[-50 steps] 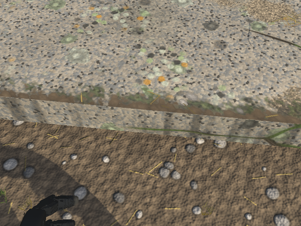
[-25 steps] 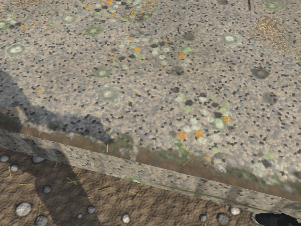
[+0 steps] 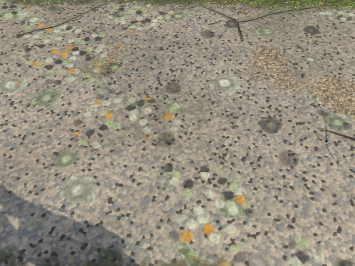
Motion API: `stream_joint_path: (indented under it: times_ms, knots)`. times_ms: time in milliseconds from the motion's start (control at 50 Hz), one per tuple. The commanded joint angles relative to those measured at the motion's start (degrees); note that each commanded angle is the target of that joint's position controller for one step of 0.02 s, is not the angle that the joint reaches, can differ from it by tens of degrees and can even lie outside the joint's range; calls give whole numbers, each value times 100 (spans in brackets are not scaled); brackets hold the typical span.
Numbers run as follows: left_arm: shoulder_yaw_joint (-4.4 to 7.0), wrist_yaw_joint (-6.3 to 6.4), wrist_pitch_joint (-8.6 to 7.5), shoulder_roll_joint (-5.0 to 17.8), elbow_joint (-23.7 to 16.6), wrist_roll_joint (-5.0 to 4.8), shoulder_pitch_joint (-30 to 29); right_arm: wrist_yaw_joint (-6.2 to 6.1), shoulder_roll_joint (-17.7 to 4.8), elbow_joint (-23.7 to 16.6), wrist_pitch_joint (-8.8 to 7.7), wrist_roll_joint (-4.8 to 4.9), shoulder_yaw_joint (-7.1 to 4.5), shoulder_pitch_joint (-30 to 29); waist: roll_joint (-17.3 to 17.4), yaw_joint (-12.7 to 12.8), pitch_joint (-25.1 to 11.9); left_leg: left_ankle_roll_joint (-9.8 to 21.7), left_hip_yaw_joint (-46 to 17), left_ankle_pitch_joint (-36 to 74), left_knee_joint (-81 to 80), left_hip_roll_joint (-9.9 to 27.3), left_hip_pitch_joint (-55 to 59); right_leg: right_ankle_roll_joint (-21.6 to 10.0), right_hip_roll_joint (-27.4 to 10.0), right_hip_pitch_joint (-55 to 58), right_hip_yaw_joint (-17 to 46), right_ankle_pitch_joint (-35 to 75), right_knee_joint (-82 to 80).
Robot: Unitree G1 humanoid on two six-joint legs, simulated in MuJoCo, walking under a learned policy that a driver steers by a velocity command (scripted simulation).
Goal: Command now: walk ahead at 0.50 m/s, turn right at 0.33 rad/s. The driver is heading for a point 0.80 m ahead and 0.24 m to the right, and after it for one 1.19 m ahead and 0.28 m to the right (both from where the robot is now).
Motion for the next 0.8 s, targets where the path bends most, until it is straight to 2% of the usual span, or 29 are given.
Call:
stream_joint_path:
  times_ms: [20, 40, 60, 80, 100, 120, 160, 240, 260, 300, 320, 360, 380, 400, 420, 440, 460, 500, 520, 540, 560, 580, 600, 620, 640, 660, 680, 740, 800]
  knots:
    - [415, -45, -89, 926, 17, 25, 1224, -114, -891, -420, 66, 21, -163, -401, 457, 948, -689, 477, 106, 5551, 2351, 1155, -351, -384, 552, 1813, -323, 130, -694]
    - [586, 23, -61, 1481, 149, 15, 2001, -134, -692, -623, 19, -138, -58, -360, -513, 1114, -1005, 156, 256, 3393, 4321, 813, -1894, -706, -440, 3302, 1225, 1335, -852]
    - [630, 19, -58, 1943, 80, 97, 2026, -10, 60, -684, -166, -233, 173, 410, -1657, 488, -1561, -187, -367, -1368, 6143, -290, -4147, -1890, -1781, 4922, 4014, 1713, -1186]
    - [557, -3, -59, 1421, 81, 15, 2047, 97, -441, -594, -334, -54, 88, 91, -646, 853, -1549, -96, -1153, -1292, 6615, 37, -4809, -1947, -1761, 4783, 4272, 55, -1665]
    - [485, 9, -41, 1083, 14, 15, 1819, 156, -572, -725, -406, 141, 31, -407, -513, 834, -755, -7, -1018, -823, 6751, 252, -5298, -1776, -1570, 4196, 3717, -733, -1834]
    - [404, -7, 18, 806, -22, 21, 1639, 145, -510, -718, -404, 119, 41, -611, -26, 747, -368, -11, -885, -404, 6835, 458, -5354, -1605, -1376, 3550, 3298, -1000, -1950]
    - [261, 3, 124, 527, -90, 119, 1461, 158, -313, -814, -260, -1, 58, -644, -43, 456, -20, -122, -813, 28, 7477, 564, -5338, -1549, -1100, 2490, 2908, -685, -2076]
    - [204, 165, 204, 578, -130, 73, 1623, 177, 119, -1220, -129, -90, 195, -773, -195, 258, 158, -360, -533, 316, 8414, 661, -6320, -1488, -746, 1690, 2265, -101, -2024]
    - [169, 205, 245, 469, 53, 122, 2113, 130, 439, -1176, -90, -32, 273, -776, -575, 443, 98, -487, -257, -64, 9980, 481, -6900, -1656, -843, 1841, 2437, -114, -2022]
    - [53, 236, 304, 271, 312, 80, 2590, 67, 591, -1437, -77, 110, 380, -943, -647, 491, 385, -477, -436, -595, 11461, 597, -8383, -1591, -1013, 2263, 2788, -906, -1959]
    - [14, 228, 346, 231, 532, 97, 2857, 72, 909, -1732, -134, 75, 572, -1484, -733, 626, 695, -398, -338, -981, 12320, 578, -9343, -1467, -1172, 2578, 2910, -670, -1932]
    - [-44, 228, 425, 148, 640, 74, 3052, 134, 1023, -2227, -294, 28, 755, -2057, -200, 708, 879, -274, -343, -1058, 12133, 674, -10061, -1145, -1061, 2798, 2810, -596, -1769]
    - [-68, 237, 485, 164, 609, -68, 2881, 190, 1185, -2669, -377, -112, 917, -2584, 41, 648, 850, -259, -96, -567, 10770, 772, -9574, -951, -650, 2144, 2496, -725, -1863]
    - [-87, 289, 515, 126, 519, -78, 2773, 198, 1107, -2962, -440, -150, 951, -2937, 30, 692, 799, -299, 67, -204, 9645, 757, -8856, -959, -494, 1528, 2441, -706, -2214]
    - [0, 394, 504, 338, 373, -135, 2655, 172, 1098, -3265, -452, -322, 1013, -3265, 42, 677, 442, -293, 339, 124, 8296, 752, -6964, -1154, -598, 438, 2434, -223, -3196]
    - [60, 445, 465, 424, 452, -179, 2829, 107, 1028, -3442, -424, -353, 967, -3324, -304, 620, 132, -276, 456, 387, 7621, 730, -5650, -1198, -686, 209, 2430, 123, -3668]
    - [79, 477, 453, 439, 349, -264, 2355, 76, 913, -3315, -408, -245, 860, -2719, -784, 134, -517, -88, 611, 413, 6773, 586, -4124, -1036, -585, 451, 1875, 1780, -3660]
    - [254, 458, 316, 1213, 382, -136, 2320, -24, -146, -2905, -372, -1, 311, -887, -1798, -851, -1710, 187, 541, -603, 6089, -94, -2507, -704, -690, 2277, 1584, 7861, -2111]
    - [338, 493, 263, 1401, 431, -71, 2055, -35, -706, -2775, -295, 107, 81, -33, -1969, -1377, -1889, 402, -340, -1008, 5063, 29, -2196, -559, -739, 2975, 1582, 9231, -736]
    - [320, 486, 156, 1154, 235, 139, 1735, 38, -1360, -2431, -264, -70, -109, 1137, -617, -1572, -2595, 820, -2364, -1170, 4070, 936, -773, -679, -570, 2356, 1725, 7946, 1215]
    - [145, 229, 3, -184, -174, 83, 1983, 66, -1740, -1923, -204, -391, -156, 1393, 3668, -749, -3172, 1582, -6104, -864, 769, 2307, 519, -464, 1233, 301, 1734, 71, 3621]
    - [224, -89, -87, -72, 6, 199, 2099, -82, -991, -2112, -151, -359, -59, 861, 2586, -643, -3051, 1793, -7724, -961, -36, 2845, 269, -287, 1449, -546, 2430, -909, 6107]
    - [269, -259, -21, -23, -423, 63, 1287, -178, -399, -1885, -48, -37, 67, 364, 1719, -424, -1508, 1595, -6549, -1050, 187, 2769, -787, -234, 1158, -1498, 1602, -1201, 7199]
    - [121, -267, 105, -331, -766, -32, 736, -150, 369, -1450, 4, 9, 242, 150, 851, -99, -291, 1260, -4959, -1622, 638, 2476, -2011, -391, 705, -1930, 1072, -1276, 7472]
    - [86, -261, 218, -294, -874, -82, 752, -71, 941, -1093, -47, -115, 347, -201, 41, 346, 403, 895, -3402, -1983, 1043, 2166, -3080, -537, 268, -1845, 960, -1196, 7127]
    - [86, -245, 327, -265, -817, -200, 1139, -5, 1133, -894, -77, -236, 352, -455, 39, 665, 497, 568, -2430, -1673, 1127, 1909, -3558, -564, 92, -1405, 961, -1214, 6822]
    - [32, -193, 394, -368, -818, -240, 1432, 58, 1212, -698, -115, -215, 365, -474, 295, 771, 562, 499, -2036, -1317, 918, 1914, -3526, -590, 118, -1491, 938, -1246, 7196]
    - [-63, -36, 387, -474, -1048, -156, 1181, 207, 784, -346, -246, -139, 212, -384, 140, 849, 643, 304, -525, -79, 395, 1630, -3242, -655, 30, -1885, 981, -282, 5971]
    - [61, -4, 323, 100, -1413, 17, 415, -40, 51, -500, -237, -200, 26, -349, 545, 610, 251, 653, 235, 806, -458, 1497, -2411, -69, -50, -1560, 428, 415, 3707]
Velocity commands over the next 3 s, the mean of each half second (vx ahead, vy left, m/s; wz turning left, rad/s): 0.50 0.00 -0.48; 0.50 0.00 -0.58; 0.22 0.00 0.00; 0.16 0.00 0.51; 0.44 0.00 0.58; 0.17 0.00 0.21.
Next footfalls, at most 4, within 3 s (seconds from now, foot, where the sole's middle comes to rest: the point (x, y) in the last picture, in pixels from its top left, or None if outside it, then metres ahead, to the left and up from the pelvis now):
0.02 right None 0.15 -0.10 -0.77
0.52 left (164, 240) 0.52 0.05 -0.58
1.10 right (269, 202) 0.63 -0.32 -0.58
1.64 left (221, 160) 0.83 -0.18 -0.58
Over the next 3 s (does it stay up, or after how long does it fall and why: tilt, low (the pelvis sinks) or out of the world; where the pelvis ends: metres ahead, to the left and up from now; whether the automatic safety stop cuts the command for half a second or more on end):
stays up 1.15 -0.26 0.19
